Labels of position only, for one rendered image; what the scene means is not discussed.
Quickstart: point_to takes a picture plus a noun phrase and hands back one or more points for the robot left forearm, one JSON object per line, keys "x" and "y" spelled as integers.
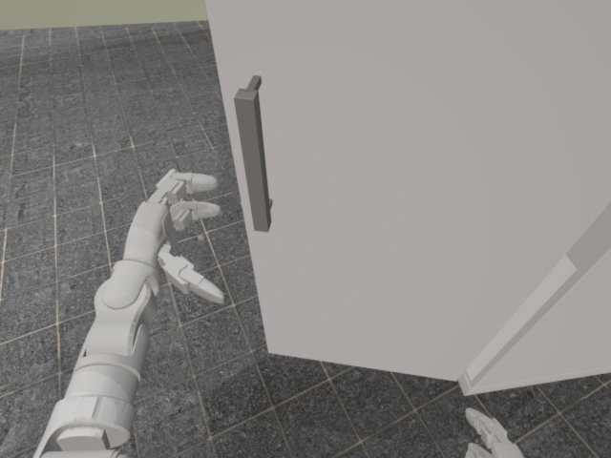
{"x": 97, "y": 411}

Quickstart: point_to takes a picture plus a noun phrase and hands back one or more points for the handle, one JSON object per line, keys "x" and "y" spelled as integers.
{"x": 247, "y": 105}

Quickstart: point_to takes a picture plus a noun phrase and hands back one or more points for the robot right hand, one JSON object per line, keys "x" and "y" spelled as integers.
{"x": 493, "y": 435}

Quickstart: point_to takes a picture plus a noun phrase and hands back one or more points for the robot left hand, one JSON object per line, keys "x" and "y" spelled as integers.
{"x": 155, "y": 223}

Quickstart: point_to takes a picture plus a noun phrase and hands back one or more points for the fridge door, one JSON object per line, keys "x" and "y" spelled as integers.
{"x": 429, "y": 162}

